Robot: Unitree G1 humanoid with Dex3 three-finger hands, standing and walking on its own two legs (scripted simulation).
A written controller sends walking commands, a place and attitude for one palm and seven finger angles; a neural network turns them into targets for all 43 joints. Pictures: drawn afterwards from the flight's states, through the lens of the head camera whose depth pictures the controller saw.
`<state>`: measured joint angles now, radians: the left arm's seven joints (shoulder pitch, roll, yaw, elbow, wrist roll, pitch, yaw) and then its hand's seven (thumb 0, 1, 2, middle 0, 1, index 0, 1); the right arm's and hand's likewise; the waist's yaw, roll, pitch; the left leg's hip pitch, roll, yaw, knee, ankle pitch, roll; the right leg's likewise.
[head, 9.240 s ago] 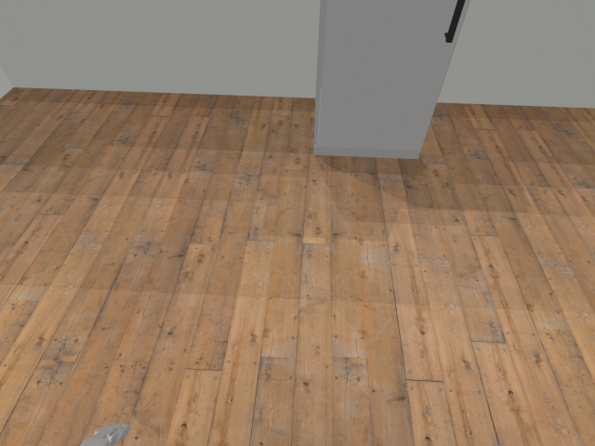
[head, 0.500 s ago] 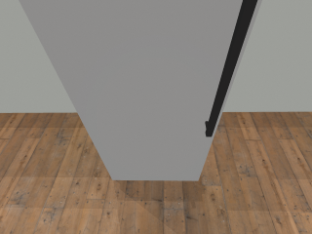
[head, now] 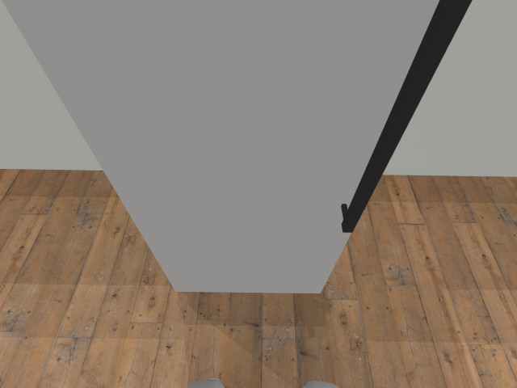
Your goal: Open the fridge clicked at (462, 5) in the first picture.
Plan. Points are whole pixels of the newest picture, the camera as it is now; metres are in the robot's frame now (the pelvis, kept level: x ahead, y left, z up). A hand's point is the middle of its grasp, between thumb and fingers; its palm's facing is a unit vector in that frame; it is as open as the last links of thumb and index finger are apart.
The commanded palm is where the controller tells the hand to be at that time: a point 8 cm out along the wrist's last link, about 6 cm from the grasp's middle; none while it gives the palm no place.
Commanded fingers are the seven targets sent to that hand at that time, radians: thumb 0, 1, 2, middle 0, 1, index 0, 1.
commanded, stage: come to a stop and stand still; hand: right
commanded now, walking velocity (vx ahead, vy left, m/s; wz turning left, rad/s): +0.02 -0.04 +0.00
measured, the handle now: (383, 133) +0.46 -0.16 +0.14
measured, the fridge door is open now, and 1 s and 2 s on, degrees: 0 0 0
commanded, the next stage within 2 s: look again from close up in 1.66 s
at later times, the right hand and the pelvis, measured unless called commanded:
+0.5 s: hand out of the picture -0.01 -0.26 -0.15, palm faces -0.02 +0.96 -0.29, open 7.3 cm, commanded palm none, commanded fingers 0.00 -0.90 -0.90 0.20 0.30 0.20 0.30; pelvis -0.04 -0.06 +0.00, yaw +3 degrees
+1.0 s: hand out of the picture +0.01 -0.22 -0.15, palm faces -0.03 +0.97 -0.24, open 7.3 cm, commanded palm none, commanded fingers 0.00 -0.90 -0.90 0.20 0.30 0.20 0.30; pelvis +0.00 -0.04 +0.01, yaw +2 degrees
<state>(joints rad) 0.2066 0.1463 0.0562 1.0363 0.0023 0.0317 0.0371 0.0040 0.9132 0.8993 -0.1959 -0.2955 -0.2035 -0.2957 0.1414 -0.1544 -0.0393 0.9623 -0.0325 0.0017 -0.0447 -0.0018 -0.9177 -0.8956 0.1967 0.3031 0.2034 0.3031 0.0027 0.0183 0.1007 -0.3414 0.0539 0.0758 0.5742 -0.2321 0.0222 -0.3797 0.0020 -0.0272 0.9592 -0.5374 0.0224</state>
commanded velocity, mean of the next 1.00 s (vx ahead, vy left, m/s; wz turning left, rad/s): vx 0.00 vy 0.00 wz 0.00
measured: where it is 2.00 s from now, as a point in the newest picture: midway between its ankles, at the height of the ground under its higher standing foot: outside the picture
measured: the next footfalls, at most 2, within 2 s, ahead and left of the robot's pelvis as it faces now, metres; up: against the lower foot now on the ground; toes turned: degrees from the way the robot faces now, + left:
right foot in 0.12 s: +0.03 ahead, -0.13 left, +0.00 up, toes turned -3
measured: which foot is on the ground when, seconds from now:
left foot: down 0.00-1.00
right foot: up 0.00-0.10, down 0.12-1.00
